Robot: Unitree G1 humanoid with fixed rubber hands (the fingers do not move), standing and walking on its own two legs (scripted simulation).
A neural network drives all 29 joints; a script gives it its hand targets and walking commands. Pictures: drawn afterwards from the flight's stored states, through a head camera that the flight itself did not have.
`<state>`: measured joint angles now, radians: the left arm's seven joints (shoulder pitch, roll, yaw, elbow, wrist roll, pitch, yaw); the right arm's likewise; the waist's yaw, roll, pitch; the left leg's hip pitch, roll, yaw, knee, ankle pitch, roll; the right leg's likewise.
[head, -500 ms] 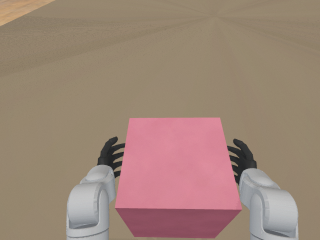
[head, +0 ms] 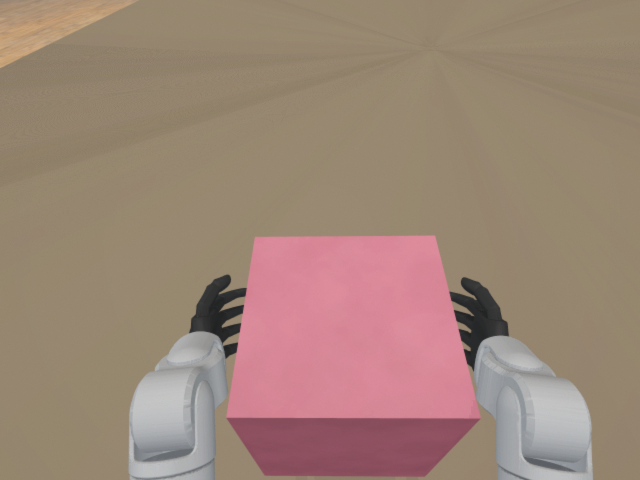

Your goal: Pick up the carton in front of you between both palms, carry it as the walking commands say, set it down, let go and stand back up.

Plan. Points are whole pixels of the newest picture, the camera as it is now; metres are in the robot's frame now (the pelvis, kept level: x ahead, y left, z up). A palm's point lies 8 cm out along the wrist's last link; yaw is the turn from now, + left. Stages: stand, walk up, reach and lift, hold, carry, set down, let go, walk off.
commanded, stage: carry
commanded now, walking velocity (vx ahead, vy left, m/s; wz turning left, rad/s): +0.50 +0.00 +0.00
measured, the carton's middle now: (344, 363) +0.28 +0.00 +0.03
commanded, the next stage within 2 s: none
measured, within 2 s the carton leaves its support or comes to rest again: neither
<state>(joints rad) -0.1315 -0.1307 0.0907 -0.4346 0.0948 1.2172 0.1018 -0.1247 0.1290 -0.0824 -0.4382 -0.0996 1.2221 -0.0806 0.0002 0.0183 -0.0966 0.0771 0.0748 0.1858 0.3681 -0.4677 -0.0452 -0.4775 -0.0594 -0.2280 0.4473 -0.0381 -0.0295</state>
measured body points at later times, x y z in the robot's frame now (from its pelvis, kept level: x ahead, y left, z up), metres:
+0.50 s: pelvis +0.33 +0.01 +0.00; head +0.32 +0.02 +0.45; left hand +0.61 +0.16 +0.10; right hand +0.60 -0.15 +0.10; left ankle +0.46 +0.11 -0.72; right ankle +0.14 -0.09 -0.72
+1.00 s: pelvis +0.67 -0.01 +0.00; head +0.66 -0.03 +0.45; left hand +0.94 +0.14 +0.10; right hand +0.94 -0.17 +0.09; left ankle +0.47 +0.11 -0.70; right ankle +0.77 -0.10 -0.72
